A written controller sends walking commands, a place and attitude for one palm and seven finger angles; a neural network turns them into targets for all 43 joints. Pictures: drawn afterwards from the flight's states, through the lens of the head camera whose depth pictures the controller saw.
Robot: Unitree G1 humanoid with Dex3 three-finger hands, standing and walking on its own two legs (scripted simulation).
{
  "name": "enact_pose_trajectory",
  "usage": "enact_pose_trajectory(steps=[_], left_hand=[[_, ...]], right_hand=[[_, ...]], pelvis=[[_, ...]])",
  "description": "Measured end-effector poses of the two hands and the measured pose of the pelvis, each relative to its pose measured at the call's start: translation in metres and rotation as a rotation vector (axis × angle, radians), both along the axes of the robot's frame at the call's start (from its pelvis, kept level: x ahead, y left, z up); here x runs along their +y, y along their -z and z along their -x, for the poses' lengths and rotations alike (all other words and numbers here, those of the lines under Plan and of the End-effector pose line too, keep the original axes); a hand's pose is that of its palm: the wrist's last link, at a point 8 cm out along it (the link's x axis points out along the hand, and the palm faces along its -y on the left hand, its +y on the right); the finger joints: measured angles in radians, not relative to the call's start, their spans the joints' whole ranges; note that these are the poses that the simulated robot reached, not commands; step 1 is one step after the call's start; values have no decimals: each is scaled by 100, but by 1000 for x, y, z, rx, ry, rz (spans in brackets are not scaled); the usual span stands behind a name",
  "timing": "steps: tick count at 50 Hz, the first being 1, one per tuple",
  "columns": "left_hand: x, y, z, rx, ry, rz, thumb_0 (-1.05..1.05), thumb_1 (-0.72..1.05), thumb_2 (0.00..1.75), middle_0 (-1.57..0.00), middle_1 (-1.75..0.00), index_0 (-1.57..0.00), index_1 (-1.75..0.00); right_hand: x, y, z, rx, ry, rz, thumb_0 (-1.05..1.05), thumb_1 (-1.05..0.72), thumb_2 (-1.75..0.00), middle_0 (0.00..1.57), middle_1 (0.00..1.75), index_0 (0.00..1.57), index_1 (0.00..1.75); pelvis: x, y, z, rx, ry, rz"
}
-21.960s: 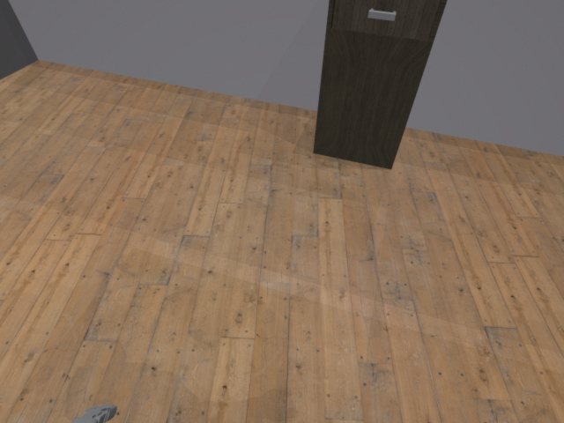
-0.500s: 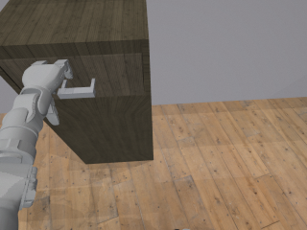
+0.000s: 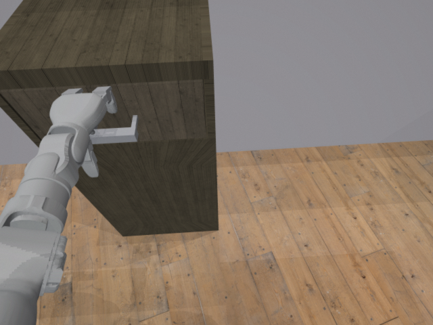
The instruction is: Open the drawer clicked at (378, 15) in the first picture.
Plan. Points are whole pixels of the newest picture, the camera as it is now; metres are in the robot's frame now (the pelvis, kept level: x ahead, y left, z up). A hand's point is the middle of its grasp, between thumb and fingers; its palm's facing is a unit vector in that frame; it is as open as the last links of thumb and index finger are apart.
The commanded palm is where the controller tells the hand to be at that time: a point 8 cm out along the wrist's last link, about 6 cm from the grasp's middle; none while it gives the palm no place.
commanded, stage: move the hooked fingers above the handle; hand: left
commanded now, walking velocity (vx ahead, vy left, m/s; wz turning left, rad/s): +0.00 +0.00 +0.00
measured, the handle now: (113, 128) +0.52 +0.23 +0.03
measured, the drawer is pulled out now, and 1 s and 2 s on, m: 0.00 0.00 0.00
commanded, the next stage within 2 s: lower the fingers behind the handle in 0.60 s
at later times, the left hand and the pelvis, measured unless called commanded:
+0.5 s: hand (98, 128) +0.47 +0.24 +0.08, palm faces -0.09 +0.01 -1.00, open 13.8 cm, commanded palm +0.46 +0.24 +0.14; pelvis +0.00 -0.01 +0.00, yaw +0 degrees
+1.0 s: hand (92, 137) +0.46 +0.25 +0.06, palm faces -0.12 -0.01 -0.99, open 13.8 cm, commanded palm +0.45 +0.26 +0.12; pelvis +0.00 -0.01 +0.00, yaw +0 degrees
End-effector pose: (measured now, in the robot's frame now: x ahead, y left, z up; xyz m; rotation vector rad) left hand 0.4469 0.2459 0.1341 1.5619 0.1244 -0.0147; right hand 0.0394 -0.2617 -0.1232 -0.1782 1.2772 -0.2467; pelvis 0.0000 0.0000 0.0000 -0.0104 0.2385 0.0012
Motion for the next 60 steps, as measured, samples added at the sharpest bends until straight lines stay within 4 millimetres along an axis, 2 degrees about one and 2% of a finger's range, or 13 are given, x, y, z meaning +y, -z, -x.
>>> enact_pose_trajectory(steps=[6, 11, 19, 25, 30, 40, 49, 55, 60], left_hand=[[-6, 1, 1, -45, 52, 9, 0, -49, 30, -33, -120, -33, -121], [0, -8, -8, -87, 11, -7, 0, -49, 30, -33, -121, -34, -122], [-5, -12, -8, -50, -37, -14, 0, -49, 30, -35, -121, -34, -123], [-12, -2, -7, 2, -14, -18, 0, -49, 30, -33, -120, -33, -121], [-17, 1, -7, -25, 32, 2, 0, -49, 30, -33, -120, -32, -121], [-1, -4, -7, -56, -38, -18, 0, -49, 30, -34, -121, -34, -122], [8, 15, -3, 32, -29, -10, 0, -49, 30, -33, -120, -33, -121], [3, 20, -1, -24, 45, 25, 0, -49, 30, -33, -120, -33, -121], [9, 26, -1, -62, 10, 18, 0, -49, 30, -32, -120, -32, -120]], right_hand=[[-6, 0, -1, 6, -13, 20, 1, -90, -90, 21, 30, 20, 30], [-14, 0, -1, 9, -14, 33, 1, -90, -90, 21, 30, 20, 30], [-22, 0, 0, 9, -4, 32, 1, -90, -90, 20, 30, 20, 30], [-25, -4, 1, -7, 4, 43, 1, -90, -90, 20, 30, 20, 30], [-28, -4, 3, -7, 7, 54, 1, -90, -90, 21, 30, 20, 30], [-25, 2, 6, 10, 15, 32, 1, -90, -90, 20, 30, 20, 30], [-26, -3, 6, 13, 10, 60, 1, -90, -90, 21, 30, 20, 30], [-27, -3, 8, 32, 4, 80, 1, -90, -90, 21, 30, 20, 30], [-22, 2, 10, 44, 0, 62, 1, -90, -90, 20, 30, 20, 30]], pelvis=[[-3, 1, 2, 4, -9, -2], [-6, 2, 2, 20, -9, -3], [-10, 1, 1, 16, -8, -5], [-14, 1, 2, 8, -6, -7], [-15, 2, 3, 15, -2, -8], [-15, 2, 2, 26, 5, -9], [-13, 3, 2, 32, -2, -4], [-8, 6, 0, 46, -4, 0], [-4, 9, 1, 57, -1, 2]])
